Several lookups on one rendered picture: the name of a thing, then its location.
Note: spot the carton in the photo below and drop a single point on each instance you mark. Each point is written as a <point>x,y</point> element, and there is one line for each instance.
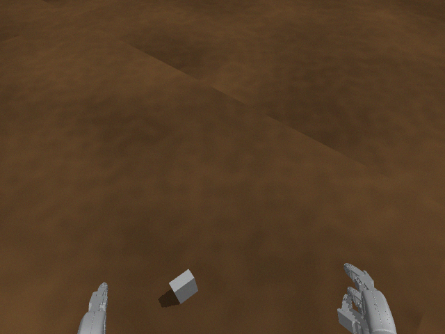
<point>184,286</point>

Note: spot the left robot hand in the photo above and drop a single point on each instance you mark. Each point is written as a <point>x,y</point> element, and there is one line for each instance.
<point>94,321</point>

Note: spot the right robot hand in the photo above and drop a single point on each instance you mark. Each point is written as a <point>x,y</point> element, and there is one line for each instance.
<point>373,310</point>

